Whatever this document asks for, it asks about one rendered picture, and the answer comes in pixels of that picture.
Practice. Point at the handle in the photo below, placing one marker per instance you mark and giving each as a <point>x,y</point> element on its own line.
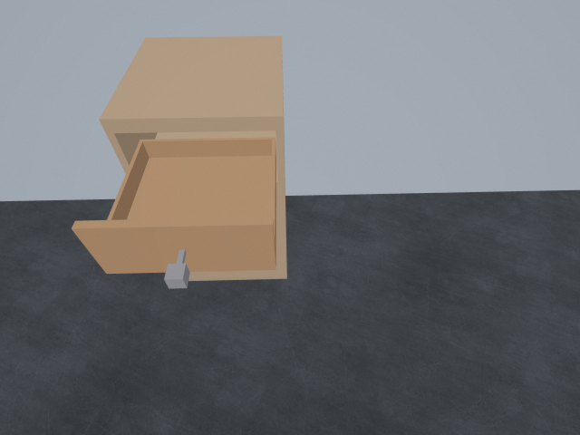
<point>177,275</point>

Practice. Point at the cabinet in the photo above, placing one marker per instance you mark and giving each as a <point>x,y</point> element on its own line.
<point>205,88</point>

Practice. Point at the drawer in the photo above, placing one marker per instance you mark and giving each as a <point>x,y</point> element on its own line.
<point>215,198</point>

